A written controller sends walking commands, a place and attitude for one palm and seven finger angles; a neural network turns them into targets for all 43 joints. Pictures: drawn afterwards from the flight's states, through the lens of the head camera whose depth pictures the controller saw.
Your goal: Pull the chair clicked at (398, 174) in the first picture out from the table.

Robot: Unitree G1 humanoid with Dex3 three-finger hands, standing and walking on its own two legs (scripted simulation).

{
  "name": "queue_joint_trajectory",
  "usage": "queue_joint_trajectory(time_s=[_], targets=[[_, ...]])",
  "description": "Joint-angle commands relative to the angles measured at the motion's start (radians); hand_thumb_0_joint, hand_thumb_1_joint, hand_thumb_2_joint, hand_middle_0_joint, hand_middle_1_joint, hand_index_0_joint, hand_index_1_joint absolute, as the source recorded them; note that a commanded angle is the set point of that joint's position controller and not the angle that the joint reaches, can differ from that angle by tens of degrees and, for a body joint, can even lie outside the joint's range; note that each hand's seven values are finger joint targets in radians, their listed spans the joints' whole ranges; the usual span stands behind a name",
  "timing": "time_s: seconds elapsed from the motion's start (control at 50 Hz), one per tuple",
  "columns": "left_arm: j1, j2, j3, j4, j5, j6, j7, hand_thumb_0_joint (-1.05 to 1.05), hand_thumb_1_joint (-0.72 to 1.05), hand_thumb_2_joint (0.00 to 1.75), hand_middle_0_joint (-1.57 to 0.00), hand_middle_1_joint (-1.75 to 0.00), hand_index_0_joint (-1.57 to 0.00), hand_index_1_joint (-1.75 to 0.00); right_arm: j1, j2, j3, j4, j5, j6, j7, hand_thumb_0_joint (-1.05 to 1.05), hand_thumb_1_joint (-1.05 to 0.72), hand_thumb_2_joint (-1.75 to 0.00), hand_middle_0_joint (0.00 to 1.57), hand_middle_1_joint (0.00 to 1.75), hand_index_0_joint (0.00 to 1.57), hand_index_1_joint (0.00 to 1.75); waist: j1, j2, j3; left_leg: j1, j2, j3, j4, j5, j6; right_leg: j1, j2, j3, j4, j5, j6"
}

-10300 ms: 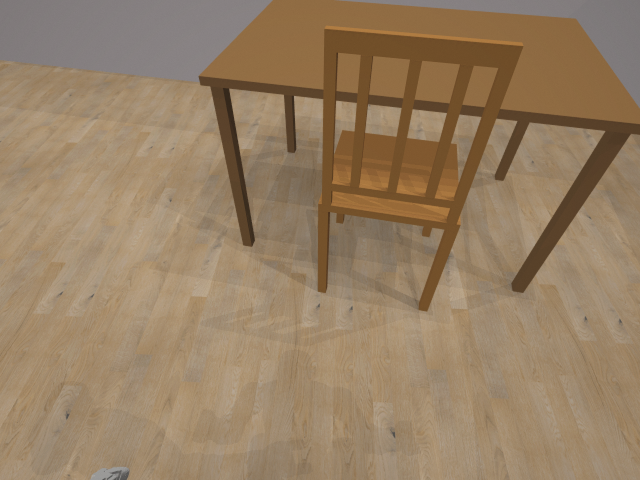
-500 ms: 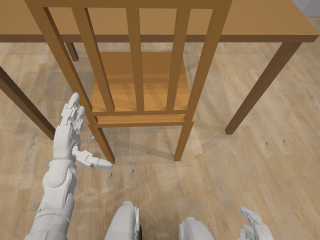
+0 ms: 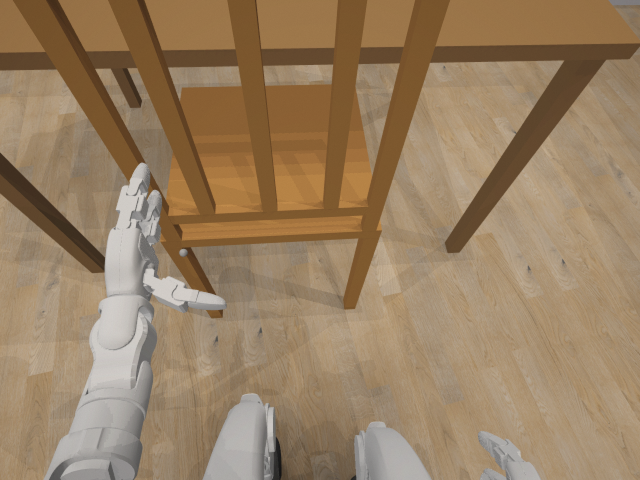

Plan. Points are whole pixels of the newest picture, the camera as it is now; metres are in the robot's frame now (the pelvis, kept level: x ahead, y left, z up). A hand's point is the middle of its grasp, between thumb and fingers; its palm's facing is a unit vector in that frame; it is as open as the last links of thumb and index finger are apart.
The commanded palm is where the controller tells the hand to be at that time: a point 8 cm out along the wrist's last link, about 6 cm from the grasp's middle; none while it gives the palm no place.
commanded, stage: aim the fingers beside a spindle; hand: left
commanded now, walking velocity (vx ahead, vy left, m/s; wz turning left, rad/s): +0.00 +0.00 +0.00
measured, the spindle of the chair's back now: (259, 129) +0.54 +0.09 +0.07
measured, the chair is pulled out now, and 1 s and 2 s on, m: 0.00 0.00 0.00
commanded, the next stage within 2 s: none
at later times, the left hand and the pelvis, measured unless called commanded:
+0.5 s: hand (178, 256) +0.37 +0.18 +0.03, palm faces +0.10 -0.99 -0.06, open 16.9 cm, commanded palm +0.35 +0.22 +0.02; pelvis +0.00 +0.00 +0.00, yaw +0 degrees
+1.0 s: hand (183, 261) +0.37 +0.18 +0.02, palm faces +0.08 -1.00 -0.04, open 16.9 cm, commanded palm +0.35 +0.22 +0.02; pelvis +0.00 +0.00 +0.00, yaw +0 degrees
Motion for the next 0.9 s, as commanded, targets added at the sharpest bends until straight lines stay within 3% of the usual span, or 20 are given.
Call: queue_joint_trajectory(time_s=[0.0, 0.06, 0.08, 0.18, 0.2, 0.22, 0.28, 0.34, 0.38, 0.4, 0.48, 0.5, 0.58, 0.62, 0.64, 0.68, 0.7, 0.74, 0.8, 0.88], targets=[[-0.221, 0.152, 0.039, -0.190, -0.011, -0.080, -0.007, 0.00, -0.50, 0.30, -0.06, -0.08, -0.06, -0.08, 0.032, -0.149, -0.062, -0.101, 0.008, -0.037, -0.015, 0.00, -0.90, -0.90, 0.20, 0.30, 0.20, 0.30, -0.010, -0.007, -0.380, 0.437, -0.034, -0.039, -0.115, 0.209, 0.013, 0.043, 0.005, 0.026, -0.206, 0.342, -0.006], [-0.225, 0.129, 0.011, -0.205, -0.022, -0.092, -0.027, 0.00, -0.50, 0.30, -0.06, -0.08, -0.06, -0.08, 0.029, -0.151, -0.063, -0.100, 0.010, -0.040, -0.017, 0.00, -0.90, -0.90, 0.20, 0.30, 0.20, 0.30, -0.016, -0.002, -0.371, 0.445, -0.034, -0.042, -0.117, 0.192, 0.013, 0.031, 0.005, 0.025, -0.213, 0.319, -0.008], [-0.271, 0.108, -0.022, -0.228, -0.025, -0.100, -0.035, 0.00, -0.50, 0.30, -0.06, -0.08, -0.06, -0.08, 0.029, -0.148, -0.061, -0.099, 0.012, -0.046, -0.019, 0.00, -0.90, -0.90, 0.20, 0.30, 0.20, 0.30, -0.030, 0.024, -0.373, 0.463, -0.033, -0.048, -0.113, 0.196, 0.015, 0.011, 0.006, 0.023, -0.207, 0.312, -0.010], [-0.300, 0.115, -0.020, -0.194, -0.019, -0.096, -0.036, 0.00, -0.50, 0.30, -0.06, -0.08, -0.06, -0.08, 0.037, -0.154, -0.065, -0.080, 0.010, -0.051, -0.025, 0.00, -0.90, -0.90, 0.20, 0.30, 0.20, 0.30, -0.036, 0.021, -0.372, 0.477, -0.032, -0.059, -0.105, 0.185, 0.014, -0.027, 0.006, 0.018, -0.207, 0.287, -0.010], [-0.313, 0.148, 0.011, -0.200, -0.013, -0.098, -0.027, 0.00, -0.50, 0.30, -0.06, -0.08, -0.06, -0.08, 0.036, -0.158, -0.067, -0.076, 0.008, -0.052, -0.026, 0.00, -0.90, -0.90, 0.20, 0.30, 0.20, 0.30, -0.023, 0.037, -0.392, 0.487, -0.030, -0.061, -0.104, 0.198, 0.010, -0.027, 0.003, 0.018, -0.198, 0.294, -0.012], [-0.289, 0.131, 0.001, -0.186, -0.012, -0.093, -0.024, 0.00, -0.50, 0.30, -0.06, -0.08, -0.06, -0.08, 0.032, -0.153, -0.065, -0.081, 0.006, -0.051, -0.023, 0.00, -0.90, -0.90, 0.20, 0.30, 0.20, 0.30, -0.018, 0.044, -0.388, 0.485, -0.034, -0.059, -0.108, 0.191, 0.009, -0.021, 0.003, 0.018, -0.202, 0.287, -0.012], [-0.279, 0.170, 0.042, -0.198, -0.005, -0.090, -0.004, 0.00, -0.50, 0.30, -0.06, -0.08, -0.06, -0.08, 0.031, -0.154, -0.064, -0.091, 0.005, -0.045, -0.022, 0.00, -0.90, -0.90, 0.20, 0.30, 0.20, 0.30, -0.007, 0.044, -0.416, 0.500, -0.033, -0.058, -0.107, 0.230, 0.010, -0.006, 0.005, 0.015, -0.190, 0.322, -0.014], [-0.197, 0.192, 0.082, -0.227, -0.009, -0.086, 0.007, 0.00, -0.50, 0.30, -0.06, -0.08, -0.06, -0.08, 0.022, -0.149, -0.063, -0.110, 0.002, -0.038, -0.015, 0.00, -0.90, -0.90, 0.20, 0.30, 0.20, 0.30, 0.024, 0.048, -0.463, 0.511, -0.035, -0.046, -0.112, 0.284, 0.006, 0.051, 0.003, 0.019, -0.184, 0.390, -0.013], [-0.178, 0.152, 0.039, -0.234, -0.013, -0.079, 0.001, 0.00, -0.50, 0.30, -0.06, -0.08, -0.06, -0.08, 0.020, -0.144, -0.060, -0.120, 0.005, -0.035, -0.011, 0.00, -0.90, -0.90, 0.20, 0.30, 0.20, 0.30, 0.012, 0.044, -0.444, 0.507, -0.035, -0.045, -0.115, 0.292, 0.009, 0.059, 0.006, 0.018, -0.188, 0.405, -0.013], [-0.158, 0.167, 0.057, -0.233, -0.016, -0.076, -0.001, 0.00, -0.50, 0.30, -0.06, -0.08, -0.06, -0.08, 0.020, -0.146, -0.060, -0.120, 0.005, -0.033, -0.009, 0.00, -0.90, -0.90, 0.20, 0.30, 0.20, 0.30, 0.017, 0.019, -0.438, 0.497, -0.033, -0.045, -0.118, 0.281, 0.008, 0.066, 0.006, 0.017, -0.192, 0.401, -0.011], [-0.166, 0.099, -0.018, -0.215, -0.029, -0.071, -0.032, 0.00, -0.50, 0.30, -0.06, -0.08, -0.06, -0.08, 0.018, -0.145, -0.060, -0.117, 0.013, -0.031, -0.013, 0.00, -0.90, -0.90, 0.20, 0.30, 0.20, 0.30, -0.021, -0.025, -0.361, 0.444, -0.034, -0.040, -0.115, 0.224, 0.017, 0.046, 0.007, 0.023, -0.212, 0.364, -0.005], [-0.164, 0.121, 0.005, -0.200, -0.031, -0.072, -0.036, 0.00, -0.50, 0.30, -0.06, -0.08, -0.06, -0.08, 0.018, -0.151, -0.062, -0.111, 0.014, -0.031, -0.015, 0.00, -0.90, -0.90, 0.20, 0.30, 0.20, 0.30, -0.017, -0.040, -0.347, 0.426, -0.034, -0.041, -0.116, 0.193, 0.015, 0.040, 0.007, 0.023, -0.217, 0.333, -0.004], [-0.280, 0.107, -0.024, -0.230, -0.033, -0.098, -0.041, 0.00, -0.50, 0.30, -0.06, -0.08, -0.06, -0.08, 0.017, -0.150, -0.063, -0.096, 0.014, -0.044, -0.024, 0.00, -0.90, -0.90, 0.20, 0.30, 0.20, 0.30, -0.036, 0.009, -0.341, 0.442, -0.034, -0.050, -0.105, 0.157, 0.018, -0.013, 0.005, 0.024, -0.217, 0.271, -0.007], [-0.295, 0.153, 0.013, -0.250, -0.022, -0.113, -0.032, 0.00, -0.50, 0.30, -0.06, -0.08, -0.06, -0.08, 0.019, -0.154, -0.066, -0.090, 0.009, -0.049, -0.028, 0.00, -0.90, -0.90, 0.20, 0.30, 0.20, 0.30, -0.020, 0.048, -0.392, 0.481, -0.032, -0.057, -0.105, 0.177, 0.010, -0.015, 0.004, 0.024, -0.204, 0.274, -0.012], [-0.294, 0.136, -0.001, -0.250, -0.020, -0.115, -0.028, 0.00, -0.50, 0.30, -0.06, -0.08, -0.06, -0.08, 0.020, -0.150, -0.063, -0.090, 0.006, -0.051, -0.027, 0.00, -0.90, -0.90, 0.20, 0.30, 0.20, 0.30, -0.022, 0.042, -0.400, 0.493, -0.033, -0.059, -0.106, 0.187, 0.011, -0.017, 0.005, 0.020, -0.204, 0.280, -0.012], [-0.321, 0.161, 0.015, -0.273, -0.013, -0.122, -0.014, 0.00, -0.50, 0.30, -0.06, -0.08, -0.06, -0.08, 0.020, -0.151, -0.061, -0.088, 0.003, -0.054, -0.028, 0.00, -0.90, -0.90, 0.20, 0.30, 0.20, 0.30, -0.018, 0.083, -0.425, 0.518, -0.031, -0.063, -0.104, 0.202, 0.010, -0.024, 0.006, 0.019, -0.194, 0.282, -0.015], [-0.297, 0.183, 0.042, -0.258, -0.007, -0.116, -0.006, 0.00, -0.50, 0.30, -0.06, -0.08, -0.06, -0.08, 0.022, -0.152, -0.061, -0.086, 0.002, -0.054, -0.026, 0.00, -0.90, -0.90, 0.20, 0.30, 0.20, 0.30, -0.003, 0.086, -0.439, 0.530, -0.031, -0.064, -0.109, 0.212, 0.006, -0.017, 0.005, 0.017, -0.194, 0.287, -0.016], [-0.250, 0.185, 0.059, -0.202, -0.005, -0.097, 0.000, 0.00, -0.50, 0.30, -0.06, -0.08, -0.06, -0.08, 0.022, -0.151, -0.060, -0.087, 0.001, -0.047, -0.024, 0.00, -0.90, -0.90, 0.20, 0.30, 0.20, 0.30, -0.002, 0.039, -0.418, 0.497, -0.031, -0.058, -0.111, 0.215, 0.007, 0.003, 0.006, 0.016, -0.196, 0.306, -0.013], [-0.204, 0.150, 0.036, -0.171, -0.003, -0.070, -0.003, 0.00, -0.50, 0.30, -0.06, -0.08, -0.06, -0.08, 0.018, -0.150, -0.059, -0.100, 0.005, -0.038, -0.018, 0.00, -0.90, -0.90, 0.20, 0.30, 0.20, 0.30, 0.004, 0.047, -0.412, 0.497, -0.031, -0.057, -0.123, 0.214, 0.003, -0.004, 0.006, 0.008, -0.194, 0.304, -0.013], [-0.166, 0.117, 0.005, -0.152, -0.020, -0.050, -0.020, 0.00, -0.50, 0.30, -0.06, -0.08, -0.06, -0.08, 0.018, -0.153, -0.059, -0.116, 0.014, -0.029, -0.014, 0.00, -0.90, -0.90, 0.20, 0.30, 0.20, 0.30, -0.006, -0.010, -0.368, 0.451, -0.032, -0.053, -0.129, 0.189, 0.010, 0.015, 0.009, 0.010, -0.207, 0.295, -0.012]])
